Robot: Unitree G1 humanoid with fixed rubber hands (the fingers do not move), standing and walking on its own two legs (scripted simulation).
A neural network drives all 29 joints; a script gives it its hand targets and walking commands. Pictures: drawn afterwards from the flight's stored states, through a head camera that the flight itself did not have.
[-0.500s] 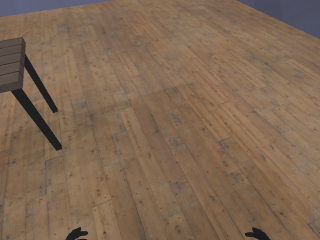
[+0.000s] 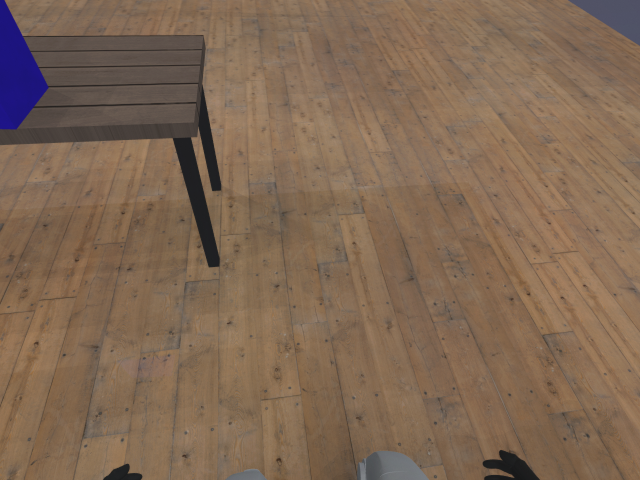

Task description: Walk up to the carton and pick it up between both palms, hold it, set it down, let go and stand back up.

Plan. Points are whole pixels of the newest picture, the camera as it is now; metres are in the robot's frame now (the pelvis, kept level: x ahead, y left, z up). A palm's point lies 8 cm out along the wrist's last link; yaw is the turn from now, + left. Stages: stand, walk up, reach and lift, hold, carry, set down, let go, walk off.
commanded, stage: walk up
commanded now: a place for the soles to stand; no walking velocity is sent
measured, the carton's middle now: out of the picture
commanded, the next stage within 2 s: none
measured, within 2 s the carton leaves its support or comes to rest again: neither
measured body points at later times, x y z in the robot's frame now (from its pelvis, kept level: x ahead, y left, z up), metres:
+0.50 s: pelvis +0.13 +0.11 +0.02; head +0.13 +0.09 +0.47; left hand +0.11 +0.41 -0.07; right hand +0.29 -0.12 -0.10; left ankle +0.21 +0.31 -0.64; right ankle +0.14 -0.06 -0.71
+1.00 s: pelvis +0.27 +0.30 +0.01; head +0.29 +0.27 +0.46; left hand +0.38 +0.57 -0.07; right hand +0.35 +0.03 -0.12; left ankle +0.24 +0.36 -0.71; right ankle +0.40 +0.22 -0.69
